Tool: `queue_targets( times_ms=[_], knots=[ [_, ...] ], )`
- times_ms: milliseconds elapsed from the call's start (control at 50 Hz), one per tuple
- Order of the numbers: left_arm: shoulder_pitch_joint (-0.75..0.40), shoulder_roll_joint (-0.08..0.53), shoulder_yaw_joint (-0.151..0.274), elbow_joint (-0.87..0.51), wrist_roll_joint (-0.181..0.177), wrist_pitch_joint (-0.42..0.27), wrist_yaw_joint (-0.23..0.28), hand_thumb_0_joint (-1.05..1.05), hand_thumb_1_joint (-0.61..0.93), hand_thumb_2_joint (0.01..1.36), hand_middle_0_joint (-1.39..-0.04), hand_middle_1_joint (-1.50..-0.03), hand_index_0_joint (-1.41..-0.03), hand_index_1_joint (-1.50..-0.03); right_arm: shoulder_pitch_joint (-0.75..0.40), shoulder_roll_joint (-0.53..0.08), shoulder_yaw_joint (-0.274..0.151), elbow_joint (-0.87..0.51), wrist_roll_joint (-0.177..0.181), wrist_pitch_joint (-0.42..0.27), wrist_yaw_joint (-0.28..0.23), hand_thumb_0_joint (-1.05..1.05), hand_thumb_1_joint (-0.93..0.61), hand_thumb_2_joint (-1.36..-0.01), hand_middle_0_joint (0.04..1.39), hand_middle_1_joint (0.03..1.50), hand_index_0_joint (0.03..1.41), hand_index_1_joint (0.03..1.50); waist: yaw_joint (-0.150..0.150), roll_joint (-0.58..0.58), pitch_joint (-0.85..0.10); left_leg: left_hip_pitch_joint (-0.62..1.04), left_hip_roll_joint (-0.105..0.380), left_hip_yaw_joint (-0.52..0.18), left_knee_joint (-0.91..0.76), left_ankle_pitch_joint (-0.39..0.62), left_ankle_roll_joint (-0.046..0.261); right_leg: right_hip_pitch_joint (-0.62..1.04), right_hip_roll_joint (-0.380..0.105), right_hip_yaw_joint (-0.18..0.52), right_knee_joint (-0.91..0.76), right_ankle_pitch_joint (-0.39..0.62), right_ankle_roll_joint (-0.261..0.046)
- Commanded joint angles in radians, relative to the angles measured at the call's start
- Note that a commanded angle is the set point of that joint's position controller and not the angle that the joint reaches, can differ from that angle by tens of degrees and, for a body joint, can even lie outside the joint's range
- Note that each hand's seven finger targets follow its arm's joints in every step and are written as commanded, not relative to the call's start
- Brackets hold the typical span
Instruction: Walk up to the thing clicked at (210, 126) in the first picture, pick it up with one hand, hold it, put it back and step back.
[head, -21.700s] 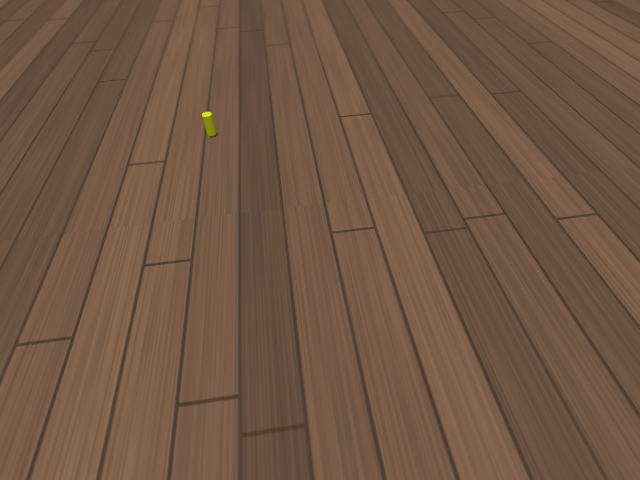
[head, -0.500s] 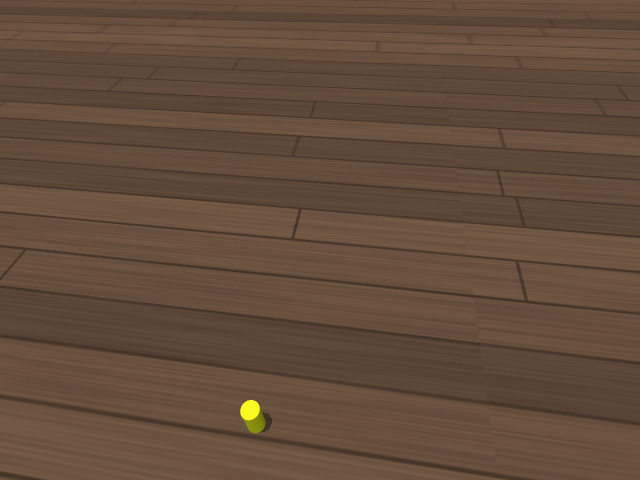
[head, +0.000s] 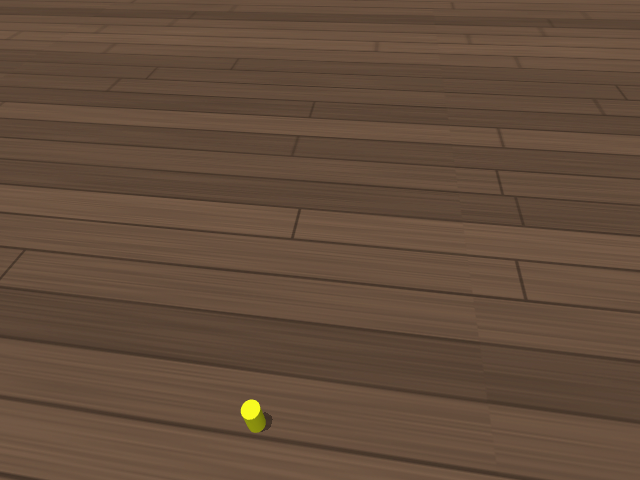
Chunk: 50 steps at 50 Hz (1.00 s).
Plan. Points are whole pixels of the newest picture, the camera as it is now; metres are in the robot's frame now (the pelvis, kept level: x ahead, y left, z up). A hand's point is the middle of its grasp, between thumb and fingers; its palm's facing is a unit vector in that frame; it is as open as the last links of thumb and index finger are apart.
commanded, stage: stand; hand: left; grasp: from above
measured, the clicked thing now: (253, 416) +0.44 +0.24 -0.72
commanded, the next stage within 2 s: rise first in 0.08 s
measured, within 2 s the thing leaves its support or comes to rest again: neither
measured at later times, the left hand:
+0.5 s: hand out of the picture +0.15 +0.25 -0.17, palm faces -0.05 -0.93 -0.37, open 10.5 cm
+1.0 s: hand out of the picture +0.13 +0.26 -0.22, palm faces -0.15 -0.88 -0.45, open 14.0 cm
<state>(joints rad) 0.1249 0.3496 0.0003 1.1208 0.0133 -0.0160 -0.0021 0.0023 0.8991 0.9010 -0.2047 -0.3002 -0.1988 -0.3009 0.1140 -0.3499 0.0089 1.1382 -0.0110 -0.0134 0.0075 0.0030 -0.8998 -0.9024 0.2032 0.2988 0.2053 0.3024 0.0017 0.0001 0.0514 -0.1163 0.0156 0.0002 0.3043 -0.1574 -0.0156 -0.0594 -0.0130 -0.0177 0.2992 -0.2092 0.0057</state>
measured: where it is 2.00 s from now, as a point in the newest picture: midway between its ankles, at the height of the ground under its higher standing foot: outside the picture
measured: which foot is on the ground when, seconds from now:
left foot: down 0.00-1.00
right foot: down 0.00-1.00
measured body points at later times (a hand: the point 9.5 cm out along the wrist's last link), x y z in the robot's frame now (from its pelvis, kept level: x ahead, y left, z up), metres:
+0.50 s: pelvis -0.01 +0.00 -0.03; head +0.05 +0.01 +0.42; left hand +0.15 +0.30 -0.15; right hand +0.09 -0.26 -0.14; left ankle +0.01 +0.13 -0.75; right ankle -0.03 -0.12 -0.75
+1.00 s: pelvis -0.01 +0.01 -0.09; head +0.08 +0.03 +0.35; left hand +0.14 +0.31 -0.19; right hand +0.16 -0.24 -0.18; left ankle +0.01 +0.13 -0.75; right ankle -0.03 -0.12 -0.75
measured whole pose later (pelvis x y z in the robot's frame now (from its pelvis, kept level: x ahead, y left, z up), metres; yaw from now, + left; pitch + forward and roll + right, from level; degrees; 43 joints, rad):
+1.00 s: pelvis -0.01 +0.01 -0.09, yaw -1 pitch +17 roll -2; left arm 0.26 0.31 0.12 0.43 0.23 0.26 0.01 -0.01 -0.51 0.96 -0.07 -1.08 -0.08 -1.07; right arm 0.21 -0.23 -0.02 0.56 0.00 -0.13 -0.03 0.01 -0.88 -0.90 0.20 0.30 0.20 0.30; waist -0.03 0.01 -0.12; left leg -0.89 0.03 -0.02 1.11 -0.51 0.00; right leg -0.80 0.00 -0.03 1.06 -0.55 0.02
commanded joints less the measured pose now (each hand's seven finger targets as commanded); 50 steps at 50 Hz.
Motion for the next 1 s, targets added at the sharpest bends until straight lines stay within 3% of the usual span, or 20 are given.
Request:
queue_targets(
  times_ms=[0,140,160,180,200,220,240,280,340,400,480,500,540,600,620,680,700,740,820,980],
  knots=[
    [-0.030,0.218,0.039,-0.054,-0.005,-0.016,0.014,0.000,0.900,0.900,-0.200,-0.300,-0.200,-0.301,-0.033,-0.218,-0.043,-0.055,0.002,-0.019,-0.018,0.000,-0.900,-0.900,0.200,0.300,0.200,0.300,-0.002,0.006,-0.082,0.045,0.122,-0.095,-0.029,0.186,0.035,-0.020,-0.126,0.090,-0.045,0.169,-0.024],
    [-0.022,0.216,0.036,-0.053,-0.004,-0.018,0.014,0.000,0.900,0.900,-0.200,-0.300,-0.200,-0.301,-0.039,-0.218,-0.046,-0.056,0.004,-0.019,-0.017,0.000,-0.900,-0.900,0.200,0.300,0.200,0.300,0.000,-0.002,-0.094,0.056,0.122,-0.094,-0.020,0.202,0.035,-0.013,-0.128,0.088,-0.043,0.191,-0.025],
    [-0.024,0.217,0.035,-0.051,-0.005,-0.017,0.013,0.000,0.820,0.926,-0.157,-0.380,-0.166,-0.381,-0.042,-0.212,-0.043,-0.054,0.004,-0.019,-0.017,0.000,-0.945,-0.924,0.201,0.304,0.201,0.304,0.000,-0.003,-0.080,0.054,0.120,-0.094,-0.025,0.204,0.033,-0.024,-0.127,0.093,-0.047,0.196,-0.024],
    [-0.375,0.047,0.038,-0.402,-0.057,-0.107,0.029,0.000,0.740,0.969,-0.218,-0.460,-0.180,-0.461,-0.020,-0.052,-0.007,-0.337,0.074,-0.068,-0.037,0.000,-0.973,-0.918,0.200,0.300,0.200,0.300,-0.117,0.043,-0.008,-0.074,-0.027,0.046,0.039,0.014,0.025,-0.253,0.004,0.013,0.022,0.114,-0.014],
    [-0.479,0.106,0.061,-0.352,-0.055,-0.098,0.035,0.000,0.660,0.935,-0.218,-0.540,-0.187,-0.541,0.032,-0.082,-0.011,-0.285,0.074,-0.065,-0.047,0.000,-0.934,-0.910,0.199,0.300,0.199,0.300,-0.086,0.006,-0.045,-0.066,-0.027,0.040,0.051,-0.020,0.028,-0.204,0.002,0.002,0.026,0.073,-0.012],
    [-0.286,0.192,0.114,-0.180,-0.029,-0.064,0.035,0.000,0.580,0.933,-0.182,-0.620,-0.167,-0.621,0.072,-0.116,-0.034,-0.286,0.078,-0.054,-0.058,0.000,-0.930,-0.910,0.198,0.300,0.199,0.300,-0.061,-0.031,-0.023,-0.099,-0.022,0.038,0.059,-0.026,0.029,-0.213,0.014,-0.011,0.034,0.043,-0.018],
    [-0.248,0.201,0.131,-0.098,-0.008,-0.042,0.019,0.000,0.500,0.918,-0.159,-0.700,-0.158,-0.701,0.087,-0.117,-0.047,-0.301,0.069,-0.049,-0.058,0.000,-0.921,-0.905,0.199,0.300,0.199,0.300,-0.055,-0.058,-0.053,-0.128,-0.026,0.035,0.106,-0.024,0.033,-0.232,0.014,-0.012,0.063,0.027,-0.020],
    [-0.306,0.257,0.173,-0.100,0.046,-0.039,-0.005,0.000,0.340,0.918,-0.106,-0.860,-0.128,-0.860,0.090,-0.111,-0.069,-0.358,0.049,-0.054,-0.060,0.000,-0.908,-0.902,0.199,0.300,0.199,0.300,-0.027,-0.058,-0.168,-0.161,-0.027,0.030,0.182,0.019,0.034,-0.238,0.009,-0.005,0.144,0.075,-0.021],
    [-0.126,0.220,0.208,-0.121,0.108,-0.006,-0.017,0.000,0.100,0.942,-0.018,-1.069,-0.064,-1.021,0.140,-0.097,-0.094,-0.428,0.032,-0.057,-0.044,0.000,-0.908,-0.900,0.199,0.300,0.200,0.300,0.032,0.056,-0.308,-0.193,-0.040,0.027,0.266,0.111,0.017,-0.243,0.013,0.000,0.250,0.137,-0.034],
    [-0.091,0.154,0.175,-0.209,0.122,0.059,-0.004,0.000,-0.107,0.972,-0.009,-1.104,-0.046,-1.065,0.119,-0.087,-0.094,-0.503,0.043,-0.057,-0.038,0.000,-0.912,-0.902,0.200,0.300,0.200,0.300,0.011,0.065,-0.273,-0.215,-0.032,0.018,0.257,0.087,0.012,-0.281,0.029,-0.012,0.256,0.096,-0.034],
    [-0.066,0.170,0.199,-0.295,0.142,0.142,0.016,0.000,-0.427,0.962,-0.060,-1.097,-0.078,-1.078,0.104,-0.073,-0.091,-0.565,0.045,-0.059,-0.032,0.000,-0.912,-0.903,0.200,0.300,0.200,0.300,-0.001,0.015,-0.252,-0.306,-0.024,0.011,0.322,0.022,0.019,-0.360,0.032,-0.018,0.309,0.024,-0.030],
    [-0.099,0.155,0.179,-0.342,0.139,0.149,0.015,0.000,-0.507,0.950,-0.077,-1.098,-0.094,-1.079,0.092,-0.064,-0.086,-0.584,0.045,-0.065,-0.031,0.000,-0.918,-0.905,0.200,0.300,0.200,0.300,-0.006,0.019,-0.233,-0.341,-0.023,0.010,0.348,0.000,0.018,-0.402,0.032,-0.019,0.331,0.000,-0.028],
    [-0.060,0.164,0.206,-0.367,0.151,0.161,0.024,0.000,-0.525,0.957,-0.073,-1.088,-0.085,-1.074,0.122,-0.060,-0.093,-0.589,0.041,-0.075,-0.035,0.000,-0.894,-0.899,0.200,0.300,0.200,0.300,-0.013,0.005,-0.270,-0.361,-0.022,0.014,0.398,-0.020,0.023,-0.437,0.030,-0.014,0.374,-0.014,-0.023],
    [-0.110,0.164,0.197,-0.552,0.163,0.156,0.023,0.000,-0.563,0.981,-0.076,-1.082,-0.079,-1.078,0.120,-0.053,-0.097,-0.631,0.038,-0.099,-0.037,0.000,-0.901,-0.901,0.201,0.300,0.200,0.300,-0.021,0.053,-0.322,-0.389,-0.014,0.006,0.466,-0.008,0.019,-0.508,0.029,-0.010,0.455,-0.004,-0.024],
    [-0.033,0.153,0.204,-0.489,0.167,0.166,0.023,0.000,-0.553,0.963,-0.077,-1.086,-0.084,-1.078,0.137,-0.049,-0.094,-0.614,0.036,-0.104,-0.039,0.000,-0.905,-0.902,0.200,0.300,0.200,0.300,-0.027,0.039,-0.319,-0.399,-0.010,0.001,0.484,-0.012,0.020,-0.523,0.029,-0.012,0.475,-0.012,-0.022],
    [-0.044,0.152,0.190,-0.666,0.176,0.170,0.021,0.000,-0.561,0.982,-0.067,-1.075,-0.066,-1.076,0.136,-0.048,-0.103,-0.648,0.032,-0.122,-0.045,0.000,-0.883,-0.897,0.201,0.300,0.200,0.300,-0.033,0.078,-0.377,-0.403,0.000,-0.010,0.524,0.005,0.018,-0.574,0.032,-0.015,0.527,-0.007,-0.023],
    [0.040,0.140,0.196,-0.603,0.183,0.185,0.022,0.000,-0.544,0.967,-0.066,-1.085,-0.072,-1.079,0.139,-0.047,-0.103,-0.641,0.031,-0.126,-0.050,0.000,-0.886,-0.897,0.201,0.300,0.200,0.300,-0.029,0.047,-0.357,-0.424,-0.002,-0.011,0.541,0.014,0.021,-0.577,0.031,-0.018,0.534,0.001,-0.020],
    [0.043,0.155,0.191,-0.709,0.184,0.198,0.020,0.000,-0.538,0.963,-0.061,-1.087,-0.067,-1.080,0.134,-0.045,-0.102,-0.663,0.030,-0.133,-0.052,0.000,-0.881,-0.896,0.200,0.300,0.200,0.300,-0.032,0.048,-0.388,-0.442,-0.001,-0.011,0.574,0.031,0.026,-0.593,0.031,-0.014,0.555,0.019,-0.018],
    [0.139,0.145,0.189,-0.737,0.202,0.237,0.022,0.000,-0.524,0.954,-0.062,-1.076,-0.068,-1.068,0.144,-0.040,-0.101,-0.659,0.024,-0.144,-0.055,0.000,-0.877,-0.894,0.201,0.300,0.200,0.300,-0.031,0.066,-0.395,-0.474,0.002,-0.013,0.624,0.066,0.027,-0.626,0.031,-0.016,0.597,0.033,-0.018],
    [0.175,0.142,0.183,-0.887,0.230,0.269,0.032,0.000,-0.523,0.940,-0.064,-1.079,-0.076,-1.065,0.105,-0.032,-0.096,-0.728,0.018,-0.168,-0.060,0.000,-0.888,-0.897,0.200,0.300,0.200,0.300,-0.032,0.091,-0.429,-0.538,0.009,-0.035,0.690,0.062,0.025,-0.707,0.038,-0.028,0.675,0.005,-0.023]
  ],
)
